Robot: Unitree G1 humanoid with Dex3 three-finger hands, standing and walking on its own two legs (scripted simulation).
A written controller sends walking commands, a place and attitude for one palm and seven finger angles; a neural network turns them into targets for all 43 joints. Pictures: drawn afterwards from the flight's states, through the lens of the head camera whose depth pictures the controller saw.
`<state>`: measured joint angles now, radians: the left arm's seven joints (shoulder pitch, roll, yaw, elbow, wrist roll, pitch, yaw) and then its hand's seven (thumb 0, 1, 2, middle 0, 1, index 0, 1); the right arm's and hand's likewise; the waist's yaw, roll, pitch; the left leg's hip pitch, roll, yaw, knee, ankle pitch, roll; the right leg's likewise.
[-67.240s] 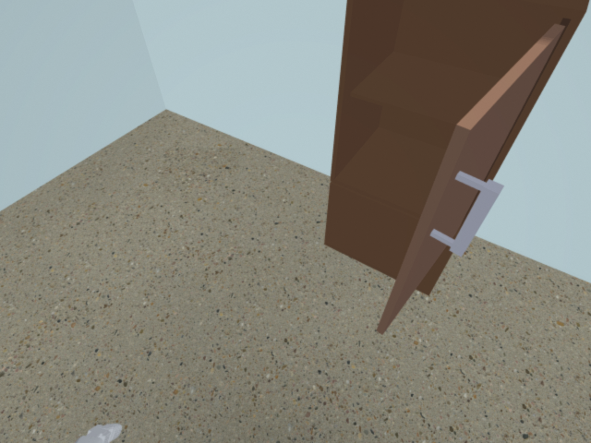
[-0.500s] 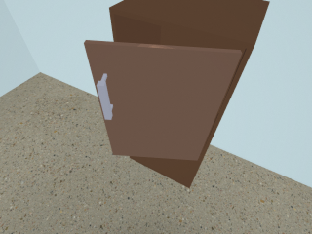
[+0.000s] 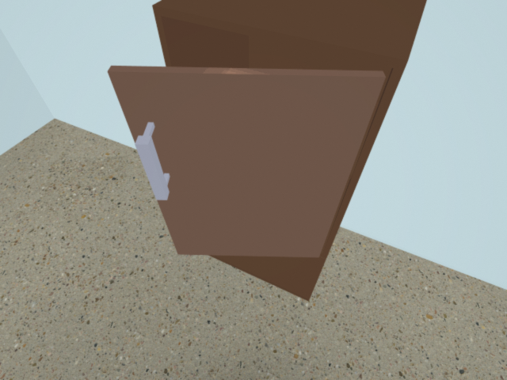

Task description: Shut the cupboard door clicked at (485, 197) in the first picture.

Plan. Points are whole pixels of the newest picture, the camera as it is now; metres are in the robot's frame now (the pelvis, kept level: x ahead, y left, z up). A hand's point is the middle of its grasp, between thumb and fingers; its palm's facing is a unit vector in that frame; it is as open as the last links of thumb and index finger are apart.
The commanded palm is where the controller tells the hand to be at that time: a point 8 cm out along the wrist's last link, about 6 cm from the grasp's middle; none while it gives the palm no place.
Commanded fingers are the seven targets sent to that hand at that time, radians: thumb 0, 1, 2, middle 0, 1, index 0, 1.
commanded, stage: look again from close up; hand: left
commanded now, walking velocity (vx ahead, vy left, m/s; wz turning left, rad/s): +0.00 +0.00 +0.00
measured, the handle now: (156, 162) +0.48 +0.20 +0.06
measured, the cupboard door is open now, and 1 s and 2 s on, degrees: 24 24 24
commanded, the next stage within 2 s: raise the hand and make a fist in 0.40 s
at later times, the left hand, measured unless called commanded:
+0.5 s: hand out of the picture +0.04 +0.18 -0.17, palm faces -0.02 -0.98 -0.20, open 7.4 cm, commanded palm +0.12 +0.23 -0.07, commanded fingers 0.00 0.90 0.90 -0.20 -0.30 -0.20 -0.30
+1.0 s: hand (132, 375) +0.14 +0.19 -0.04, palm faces +0.15 -0.99 -0.03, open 5.8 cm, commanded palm +0.14 +0.24 -0.03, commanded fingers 0.00 0.90 0.90 -0.66 -0.80 -0.66 -0.80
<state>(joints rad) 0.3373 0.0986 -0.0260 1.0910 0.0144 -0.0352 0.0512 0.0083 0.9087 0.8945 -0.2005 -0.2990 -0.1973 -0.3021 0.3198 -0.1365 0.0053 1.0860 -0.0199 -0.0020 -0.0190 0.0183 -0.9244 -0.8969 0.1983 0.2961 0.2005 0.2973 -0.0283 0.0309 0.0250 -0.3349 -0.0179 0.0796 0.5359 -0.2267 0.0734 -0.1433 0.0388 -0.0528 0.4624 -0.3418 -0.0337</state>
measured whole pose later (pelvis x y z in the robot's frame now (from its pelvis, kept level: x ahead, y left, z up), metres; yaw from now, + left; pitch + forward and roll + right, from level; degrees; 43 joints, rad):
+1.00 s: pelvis -0.03 -0.02 -0.09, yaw +5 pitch +9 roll -1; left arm 0.48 0.23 0.11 -0.01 -0.27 -0.43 -0.21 0.02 0.89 0.89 -0.49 -0.61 -0.48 -0.61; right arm 0.22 -0.27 -0.01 0.47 0.04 -0.26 -0.04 0.02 -0.91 -0.90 0.20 0.30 0.20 0.30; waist 0.03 0.00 -0.13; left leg -0.88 -0.05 0.01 1.17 -0.45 0.06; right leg -0.85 0.05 -0.09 1.15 -0.48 -0.06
